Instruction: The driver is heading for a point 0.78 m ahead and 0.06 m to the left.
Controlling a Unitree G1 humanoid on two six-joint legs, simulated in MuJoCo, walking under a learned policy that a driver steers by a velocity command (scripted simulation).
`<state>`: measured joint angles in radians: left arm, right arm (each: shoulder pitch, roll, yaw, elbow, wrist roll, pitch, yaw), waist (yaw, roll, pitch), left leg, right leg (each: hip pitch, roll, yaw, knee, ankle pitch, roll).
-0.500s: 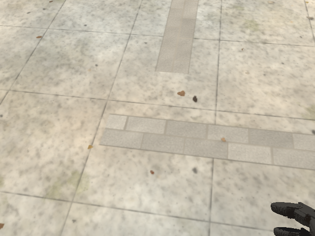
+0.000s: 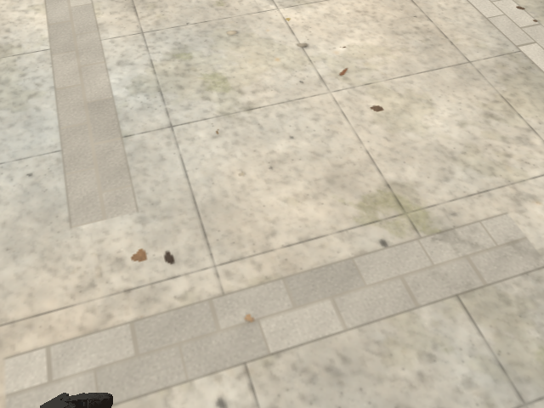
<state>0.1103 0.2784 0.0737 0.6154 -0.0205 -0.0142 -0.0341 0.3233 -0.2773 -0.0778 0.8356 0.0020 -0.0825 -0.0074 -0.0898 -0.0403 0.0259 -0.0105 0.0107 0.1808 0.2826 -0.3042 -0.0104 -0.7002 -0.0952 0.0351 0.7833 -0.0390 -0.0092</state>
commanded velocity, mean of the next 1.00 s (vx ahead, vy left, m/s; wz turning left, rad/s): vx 0.15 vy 0.00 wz -0.20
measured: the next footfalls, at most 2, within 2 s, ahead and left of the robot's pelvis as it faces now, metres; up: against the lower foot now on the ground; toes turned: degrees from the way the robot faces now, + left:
right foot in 0.10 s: +0.23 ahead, -0.14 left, +0.00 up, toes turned -7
left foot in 0.54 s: +0.29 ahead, +0.10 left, +0.00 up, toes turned -10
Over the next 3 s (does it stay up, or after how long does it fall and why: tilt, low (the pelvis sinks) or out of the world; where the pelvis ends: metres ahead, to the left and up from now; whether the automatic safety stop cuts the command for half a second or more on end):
stays up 0.47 -0.06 -0.02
